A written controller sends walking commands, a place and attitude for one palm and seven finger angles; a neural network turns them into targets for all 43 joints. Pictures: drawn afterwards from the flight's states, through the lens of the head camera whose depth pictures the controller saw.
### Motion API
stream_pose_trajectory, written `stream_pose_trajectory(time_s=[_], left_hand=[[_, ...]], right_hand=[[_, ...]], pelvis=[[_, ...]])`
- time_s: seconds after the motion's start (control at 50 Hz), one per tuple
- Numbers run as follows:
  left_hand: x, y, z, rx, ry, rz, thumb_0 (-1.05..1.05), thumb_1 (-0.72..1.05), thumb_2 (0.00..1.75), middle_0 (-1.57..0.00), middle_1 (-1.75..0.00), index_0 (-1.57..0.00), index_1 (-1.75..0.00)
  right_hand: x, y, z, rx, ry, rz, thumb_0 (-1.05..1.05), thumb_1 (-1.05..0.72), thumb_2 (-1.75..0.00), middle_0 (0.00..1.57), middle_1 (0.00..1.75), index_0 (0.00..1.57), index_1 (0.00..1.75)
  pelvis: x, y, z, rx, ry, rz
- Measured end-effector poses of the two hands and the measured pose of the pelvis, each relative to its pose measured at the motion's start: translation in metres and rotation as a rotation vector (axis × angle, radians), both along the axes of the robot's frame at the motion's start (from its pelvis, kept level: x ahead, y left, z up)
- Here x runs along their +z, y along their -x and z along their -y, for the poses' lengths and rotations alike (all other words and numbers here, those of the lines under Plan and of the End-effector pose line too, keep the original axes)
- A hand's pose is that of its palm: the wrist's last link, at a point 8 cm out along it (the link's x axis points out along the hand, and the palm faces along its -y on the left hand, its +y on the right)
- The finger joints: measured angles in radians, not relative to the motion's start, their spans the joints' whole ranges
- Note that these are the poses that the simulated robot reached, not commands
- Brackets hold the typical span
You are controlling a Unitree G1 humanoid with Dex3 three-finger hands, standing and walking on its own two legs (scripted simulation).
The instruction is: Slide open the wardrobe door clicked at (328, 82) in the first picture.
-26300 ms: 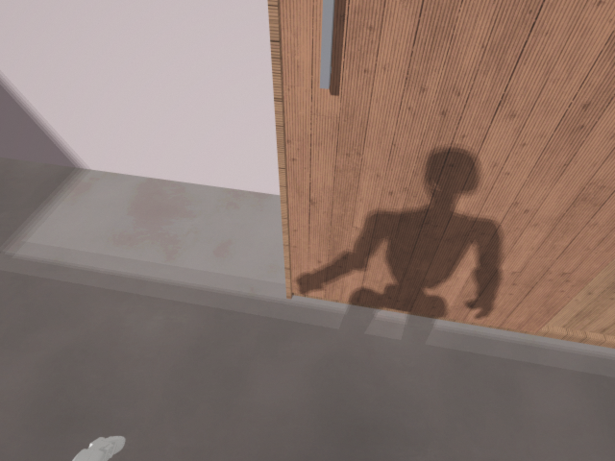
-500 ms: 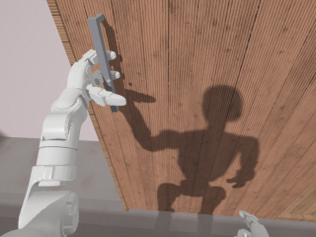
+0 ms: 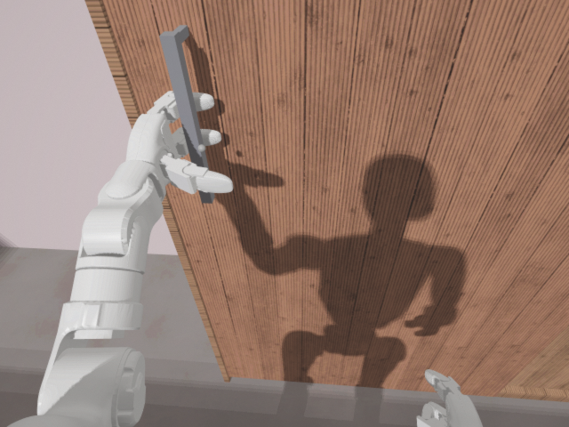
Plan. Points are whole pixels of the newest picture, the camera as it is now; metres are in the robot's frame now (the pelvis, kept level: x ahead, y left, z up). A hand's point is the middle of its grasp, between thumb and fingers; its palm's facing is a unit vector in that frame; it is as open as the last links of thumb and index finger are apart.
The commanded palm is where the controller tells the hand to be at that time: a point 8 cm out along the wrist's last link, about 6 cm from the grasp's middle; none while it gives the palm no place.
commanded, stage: slide the fingers in behind the handle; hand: left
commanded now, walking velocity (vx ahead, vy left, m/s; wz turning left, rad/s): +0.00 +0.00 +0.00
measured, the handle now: (196, 124) +0.45 +0.16 +0.24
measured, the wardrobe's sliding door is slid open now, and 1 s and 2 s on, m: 0.00 0.00 0.00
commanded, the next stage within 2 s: grip the handle and tug to test in 0.30 s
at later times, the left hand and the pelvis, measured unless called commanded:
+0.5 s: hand (204, 149) +0.39 +0.13 +0.24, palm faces +0.01 -1.00 -0.02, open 14.2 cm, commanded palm +0.36 +0.17 +0.24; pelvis +0.00 +0.00 +0.00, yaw +0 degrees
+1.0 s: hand (202, 146) +0.39 +0.13 +0.24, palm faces +0.02 -1.00 -0.01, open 7.0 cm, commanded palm +0.37 +0.17 +0.24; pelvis +0.00 +0.00 +0.00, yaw +1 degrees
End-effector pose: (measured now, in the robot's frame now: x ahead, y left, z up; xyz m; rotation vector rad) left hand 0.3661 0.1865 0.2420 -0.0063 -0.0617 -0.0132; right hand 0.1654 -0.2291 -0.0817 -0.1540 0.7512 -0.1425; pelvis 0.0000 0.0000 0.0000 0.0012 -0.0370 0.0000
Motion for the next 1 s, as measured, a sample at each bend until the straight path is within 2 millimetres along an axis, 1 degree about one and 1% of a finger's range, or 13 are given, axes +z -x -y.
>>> stream_pose_trajectory(time_s=[0.12,0.44,0.52,0.6,0.68,0.82,1.0], left_hand=[[0.0,0.0,0.001,0.005,-0.007,-0.002,-0.01,-0.5,0.3,-0.3,-1.2,-0.3,-1.2],[0.0,0.002,0.004,0.03,-0.023,0.0,-0.01,-0.5,0.31,-0.27,-1.2,-0.22,-1.19],[0.0,0.002,0.004,0.025,-0.021,-0.001,-0.01,-0.45,0.32,-0.27,-1.2,-0.23,-1.2],[0.001,0.002,0.003,0.015,-0.014,-0.004,-0.01,-0.35,0.37,-0.28,-1.22,-0.25,-1.21],[0.001,0.001,0.002,0.015,-0.013,-0.004,-0.01,-0.21,0.43,-0.31,-1.24,-0.28,-1.22],[0.001,0.0,0.001,0.024,-0.013,-0.006,0.0,0.09,0.56,-0.35,-1.28,-0.31,-1.25],[0.001,-0.003,0.001,0.036,-0.019,-0.01,0.01,0.51,0.73,-0.4,-1.34,-0.36,-1.33]], right_hand=[[-0.001,0.0,-0.002,0.003,0.001,-0.008,0.01,-0.9,-0.9,0.2,0.3,0.2,0.3],[-0.003,-0.004,-0.009,0.024,-0.008,-0.007,0.01,-0.9,-0.9,0.2,0.3,0.2,0.3],[-0.002,-0.006,-0.01,0.032,-0.007,-0.007,0.01,-0.9,-0.9,0.2,0.3,0.2,0.3],[-0.002,-0.008,-0.01,0.034,-0.004,-0.006,0.01,-0.9,-0.9,0.2,0.3,0.2,0.3],[0.0,-0.01,-0.009,0.031,-0.004,-0.001,0.01,-0.9,-0.9,0.2,0.3,0.21,0.3],[-0.001,-0.009,-0.006,0.029,0.003,-0.007,0.01,-0.9,-0.9,0.2,0.3,0.2,0.3],[-0.006,-0.003,-0.006,0.031,0.006,-0.029,0.01,-0.9,-0.9,0.2,0.3,0.2,0.3]], pelvis=[[0.0,0.0,-0.002,0.001,0.0,0.001],[0.0,-0.001,-0.004,0.007,-0.001,0.005],[0.0,-0.002,-0.004,0.008,-0.001,0.004],[0.0,-0.002,-0.003,0.009,-0.001,0.003],[0.0,-0.003,-0.002,0.008,-0.001,0.002],[0.0,-0.002,-0.002,0.012,0.0,0.001],[0.0,0.0,-0.002,0.019,0.0,0.0]])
